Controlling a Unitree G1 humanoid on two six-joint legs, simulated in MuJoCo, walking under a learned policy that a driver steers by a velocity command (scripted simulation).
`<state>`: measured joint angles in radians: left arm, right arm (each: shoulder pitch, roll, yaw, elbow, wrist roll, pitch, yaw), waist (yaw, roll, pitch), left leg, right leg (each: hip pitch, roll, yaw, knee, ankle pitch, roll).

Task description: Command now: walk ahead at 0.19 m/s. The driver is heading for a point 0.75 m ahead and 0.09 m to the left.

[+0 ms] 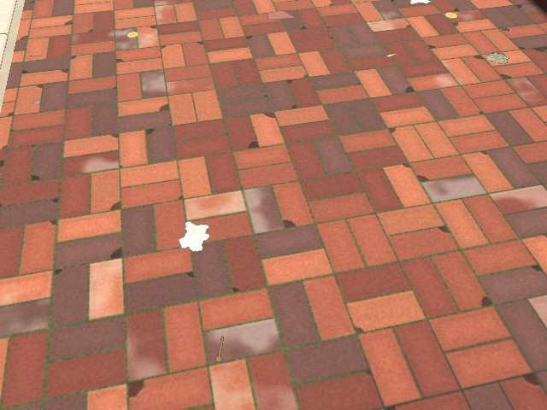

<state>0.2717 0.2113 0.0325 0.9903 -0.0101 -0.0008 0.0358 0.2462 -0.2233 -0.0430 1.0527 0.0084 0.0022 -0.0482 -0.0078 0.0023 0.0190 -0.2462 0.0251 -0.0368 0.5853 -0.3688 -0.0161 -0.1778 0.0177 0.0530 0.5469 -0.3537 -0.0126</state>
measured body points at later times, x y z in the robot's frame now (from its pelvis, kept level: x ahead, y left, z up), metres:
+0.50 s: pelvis +0.17 +0.02 +0.00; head +0.20 +0.03 +0.45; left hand +0.41 +0.24 -0.10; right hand +0.06 -0.22 -0.13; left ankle +0.01 +0.13 -0.73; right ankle +0.36 -0.12 -0.70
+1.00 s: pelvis +0.46 -0.01 +0.01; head +0.48 +0.00 +0.46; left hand +0.43 +0.25 -0.14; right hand +0.65 -0.24 -0.10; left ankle +0.64 +0.17 -0.68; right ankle +0.38 -0.11 -0.73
